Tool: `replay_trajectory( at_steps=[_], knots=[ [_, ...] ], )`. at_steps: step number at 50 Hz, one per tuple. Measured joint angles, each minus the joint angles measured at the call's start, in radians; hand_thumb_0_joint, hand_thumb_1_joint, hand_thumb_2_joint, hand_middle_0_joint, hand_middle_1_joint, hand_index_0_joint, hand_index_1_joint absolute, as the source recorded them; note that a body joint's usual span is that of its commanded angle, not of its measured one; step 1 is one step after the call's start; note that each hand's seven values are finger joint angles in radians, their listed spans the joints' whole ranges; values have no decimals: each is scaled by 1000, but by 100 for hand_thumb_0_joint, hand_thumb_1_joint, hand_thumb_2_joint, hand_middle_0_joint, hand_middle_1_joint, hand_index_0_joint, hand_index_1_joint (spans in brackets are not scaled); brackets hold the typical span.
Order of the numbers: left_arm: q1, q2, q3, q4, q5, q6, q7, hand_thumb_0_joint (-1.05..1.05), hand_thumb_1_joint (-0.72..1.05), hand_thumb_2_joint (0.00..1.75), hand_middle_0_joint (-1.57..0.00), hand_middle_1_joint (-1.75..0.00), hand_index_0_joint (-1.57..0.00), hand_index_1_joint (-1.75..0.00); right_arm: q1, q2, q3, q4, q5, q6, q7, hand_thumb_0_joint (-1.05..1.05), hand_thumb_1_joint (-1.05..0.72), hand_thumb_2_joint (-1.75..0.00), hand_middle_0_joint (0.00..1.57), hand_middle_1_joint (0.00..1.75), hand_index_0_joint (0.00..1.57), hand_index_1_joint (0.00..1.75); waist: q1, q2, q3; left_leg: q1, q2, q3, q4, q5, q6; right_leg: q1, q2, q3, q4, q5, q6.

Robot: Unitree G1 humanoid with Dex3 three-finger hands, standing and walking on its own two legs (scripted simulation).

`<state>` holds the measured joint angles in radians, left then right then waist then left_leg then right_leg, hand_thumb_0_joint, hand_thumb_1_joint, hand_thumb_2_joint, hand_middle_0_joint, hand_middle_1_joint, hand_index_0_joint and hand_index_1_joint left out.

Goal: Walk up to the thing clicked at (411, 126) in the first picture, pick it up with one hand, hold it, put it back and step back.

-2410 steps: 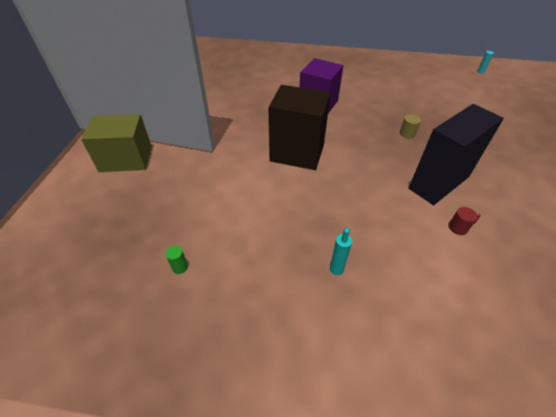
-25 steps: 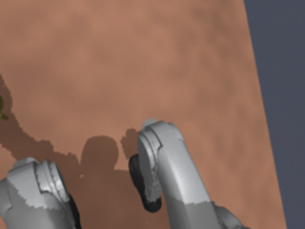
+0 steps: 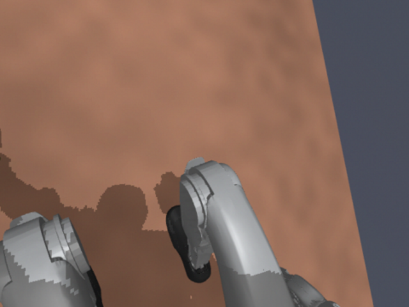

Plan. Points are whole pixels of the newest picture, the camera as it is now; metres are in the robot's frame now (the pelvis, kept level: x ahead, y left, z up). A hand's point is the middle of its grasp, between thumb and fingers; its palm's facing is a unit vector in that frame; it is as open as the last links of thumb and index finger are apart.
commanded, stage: close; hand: left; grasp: from above
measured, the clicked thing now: out of the picture +0.47 +0.29 -0.25
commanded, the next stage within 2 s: settle in 1.26 s
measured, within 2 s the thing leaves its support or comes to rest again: leaves its support in 1.80 s
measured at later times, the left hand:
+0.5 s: hand out of the picture +0.47 +0.30 -0.22, palm faces -0.44 -0.14 -0.89, open 13.1 cm
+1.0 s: hand out of the picture +0.47 +0.30 -0.22, palm faces -0.45 -0.13 -0.88, open 12.4 cm
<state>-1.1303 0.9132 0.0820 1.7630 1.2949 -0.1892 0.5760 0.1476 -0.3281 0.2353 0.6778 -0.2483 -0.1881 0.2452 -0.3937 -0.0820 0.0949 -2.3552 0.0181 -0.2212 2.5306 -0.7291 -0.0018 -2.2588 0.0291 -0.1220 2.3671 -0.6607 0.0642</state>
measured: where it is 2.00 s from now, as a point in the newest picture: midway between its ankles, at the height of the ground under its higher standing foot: (146, 284)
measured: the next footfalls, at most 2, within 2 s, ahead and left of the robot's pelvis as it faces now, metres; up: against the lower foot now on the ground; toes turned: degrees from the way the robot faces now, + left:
none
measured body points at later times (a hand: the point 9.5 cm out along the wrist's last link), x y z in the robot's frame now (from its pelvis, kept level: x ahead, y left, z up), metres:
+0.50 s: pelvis +0.00 +0.00 +0.00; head +0.26 +0.11 +0.35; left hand +0.48 +0.30 -0.17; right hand +0.03 -0.25 -0.06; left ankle +0.06 +0.13 -0.27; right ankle +0.11 -0.13 -0.27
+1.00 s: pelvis +0.00 +0.00 +0.00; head +0.26 +0.11 +0.35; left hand +0.48 +0.30 -0.17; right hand +0.03 -0.25 -0.06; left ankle +0.06 +0.13 -0.27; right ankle +0.11 -0.13 -0.27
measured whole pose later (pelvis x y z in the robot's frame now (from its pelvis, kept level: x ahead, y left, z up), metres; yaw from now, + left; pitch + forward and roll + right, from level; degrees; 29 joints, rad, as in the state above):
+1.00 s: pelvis +0.00 +0.00 +0.00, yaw +0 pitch +30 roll -13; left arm -1.14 0.94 0.07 1.78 1.28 -0.19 0.57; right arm 0.15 -0.34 0.26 0.66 -0.25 -0.20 0.24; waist -0.40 -0.08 0.12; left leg -2.35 0.02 -0.22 2.52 -0.72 0.00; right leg -2.25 0.04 -0.13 2.35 -0.64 0.07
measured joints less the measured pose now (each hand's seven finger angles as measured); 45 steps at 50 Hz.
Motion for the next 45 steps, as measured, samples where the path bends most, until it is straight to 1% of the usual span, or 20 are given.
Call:
replay_trajectory(
  at_steps=[4,11,15,20,23,27,32,36,45],
  knots=[
    [-3,7,-4,7,-4,1,1,0,-50,105,-9,-109,-10,-109,3,0,9,-2,-3,-5,2,0,-91,-90,20,30,20,30,-4,0,9,0,1,-1,2,4,3,3,2,-1,-1,5,2],
    [2,13,1,9,1,-2,4,0,-45,101,-11,-109,-15,-108,10,5,22,-3,-6,-5,3,0,-91,-90,20,30,20,30,-5,0,8,0,2,-2,0,8,1,1,3,-2,-4,11,-1],
    [1,18,8,12,6,-3,5,0,-45,99,-11,-109,-16,-107,10,4,22,-9,-7,-10,2,0,-91,-90,20,30,20,30,-6,0,9,0,4,-2,-2,8,2,-1,5,-2,-6,13,3],
    [0,22,15,14,10,-2,4,0,-45,99,-12,-108,-19,-106,5,0,22,-10,-6,-13,1,0,-91,-90,20,30,20,30,-8,-1,9,0,4,-4,-2,9,1,-2,6,-3,-7,15,1],
    [-8,27,7,27,7,-3,7,0,-45,100,-13,-107,-21,-106,1,-2,23,-12,-8,-14,0,0,-91,-90,20,30,20,30,-11,-4,11,2,4,-4,-1,9,0,-1,6,-3,-6,16,2],
    [-8,29,11,22,6,-5,3,0,-46,99,-14,-107,-23,-105,-1,-7,18,-17,-5,-16,-4,0,-91,-90,20,30,20,30,-9,-2,16,3,5,-4,-2,10,1,0,7,-3,-8,17,3],
    [-13,31,6,23,4,-6,4,1,-46,99,-14,-106,-26,-105,-4,-10,25,-19,-5,-16,-2,0,-91,-90,20,30,20,30,-10,-6,20,6,5,-3,-4,10,0,3,7,-2,-8,17,2],
    [-10,34,11,19,5,-5,-1,1,-45,100,-15,-106,-29,-105,-3,-10,26,-21,-6,-17,-3,0,-91,-90,20,30,20,30,-10,-6,22,8,4,-6,-5,11,-2,4,6,-4,-9,18,1],
    [-11,30,-6,17,-11,-1,-4,1,-42,99,-19,-106,-31,-105,2,-8,21,-23,-5,-13,-9,0,-91,-90,20,30,20,30,-9,-2,22,8,5,-5,-9,13,-1,4,7,-4,-14,20,1]
  ],
)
